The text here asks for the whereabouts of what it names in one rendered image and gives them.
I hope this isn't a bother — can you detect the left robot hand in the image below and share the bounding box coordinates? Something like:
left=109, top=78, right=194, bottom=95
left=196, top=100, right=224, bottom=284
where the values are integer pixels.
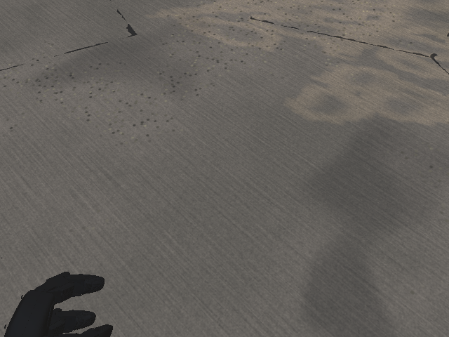
left=4, top=272, right=113, bottom=337

